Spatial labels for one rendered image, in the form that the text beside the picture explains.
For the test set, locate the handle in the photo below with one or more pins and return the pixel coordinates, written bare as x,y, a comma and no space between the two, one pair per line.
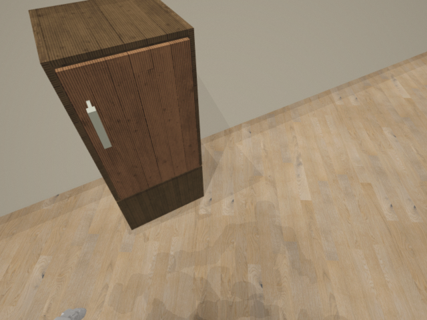
91,111

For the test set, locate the cupboard door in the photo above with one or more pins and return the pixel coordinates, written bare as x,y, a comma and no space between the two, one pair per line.
146,103

